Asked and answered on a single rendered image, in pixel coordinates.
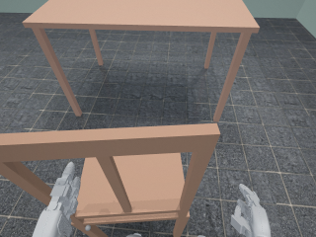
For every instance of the table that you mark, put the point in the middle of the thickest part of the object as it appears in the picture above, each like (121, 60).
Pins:
(204, 16)

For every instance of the chair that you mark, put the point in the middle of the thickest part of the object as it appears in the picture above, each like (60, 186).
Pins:
(130, 174)

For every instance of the right robot hand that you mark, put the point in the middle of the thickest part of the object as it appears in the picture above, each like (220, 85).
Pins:
(254, 222)

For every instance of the left robot hand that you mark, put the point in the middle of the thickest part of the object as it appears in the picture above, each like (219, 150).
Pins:
(55, 221)

